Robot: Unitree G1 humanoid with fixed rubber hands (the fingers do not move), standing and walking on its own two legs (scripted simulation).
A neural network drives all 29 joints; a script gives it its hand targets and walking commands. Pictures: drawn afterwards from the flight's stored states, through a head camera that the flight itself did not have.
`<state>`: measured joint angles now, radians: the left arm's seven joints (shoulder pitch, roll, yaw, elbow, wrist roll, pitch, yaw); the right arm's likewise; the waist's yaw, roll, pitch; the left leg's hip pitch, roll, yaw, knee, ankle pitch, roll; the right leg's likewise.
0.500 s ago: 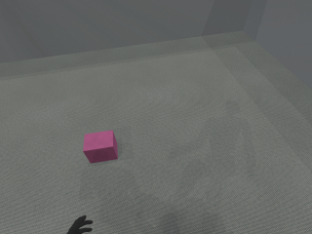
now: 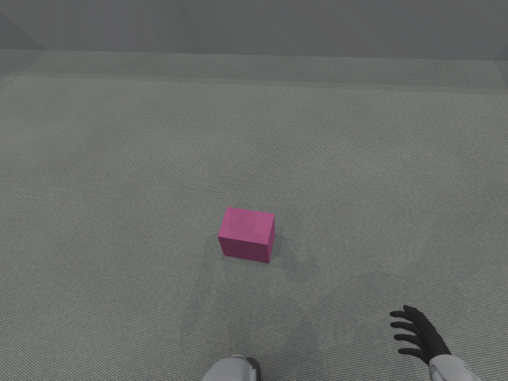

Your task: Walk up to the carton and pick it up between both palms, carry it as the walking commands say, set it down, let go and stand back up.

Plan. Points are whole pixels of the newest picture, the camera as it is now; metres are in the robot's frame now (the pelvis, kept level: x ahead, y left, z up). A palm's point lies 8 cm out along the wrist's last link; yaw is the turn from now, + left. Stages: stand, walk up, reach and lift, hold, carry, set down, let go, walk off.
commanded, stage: walk up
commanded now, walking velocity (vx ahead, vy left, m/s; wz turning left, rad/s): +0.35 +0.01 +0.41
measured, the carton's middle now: (248, 235) +0.70 +0.20 -0.67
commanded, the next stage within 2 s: none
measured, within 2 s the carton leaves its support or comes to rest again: neither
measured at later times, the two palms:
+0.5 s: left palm (169, 282) +0.27 +0.24 -0.09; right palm out of the picture +0.15 -0.26 -0.11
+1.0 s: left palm (111, 375) +0.11 +0.31 -0.13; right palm (369, 253) +0.37 -0.14 -0.10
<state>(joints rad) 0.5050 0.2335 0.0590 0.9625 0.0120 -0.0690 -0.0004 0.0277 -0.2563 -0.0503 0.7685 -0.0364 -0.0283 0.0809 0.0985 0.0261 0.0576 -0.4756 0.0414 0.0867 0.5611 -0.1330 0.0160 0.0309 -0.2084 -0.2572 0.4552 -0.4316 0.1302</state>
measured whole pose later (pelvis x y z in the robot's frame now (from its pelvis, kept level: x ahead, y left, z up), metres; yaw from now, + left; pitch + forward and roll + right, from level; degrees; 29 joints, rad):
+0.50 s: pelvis +0.16 -0.01 +0.01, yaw +7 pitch +0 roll +1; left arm 0.13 0.21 0.05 0.85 0.02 -0.03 -0.01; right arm 0.42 -0.22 -0.07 0.97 -0.01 -0.04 0.00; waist -0.06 -0.02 0.02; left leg -0.17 -0.01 -0.03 0.47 -0.30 0.00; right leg -0.34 -0.07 -0.09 0.51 -0.22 0.04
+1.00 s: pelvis +0.20 +0.06 +0.01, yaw +14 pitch +0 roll -1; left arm 0.35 0.26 0.06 0.97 0.01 0.04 0.02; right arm 0.14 -0.19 -0.05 0.90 -0.02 0.01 0.00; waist 0.06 -0.04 0.05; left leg -0.35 0.02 0.03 0.55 -0.21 0.01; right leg -0.33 -0.13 -0.07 0.72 -0.49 0.05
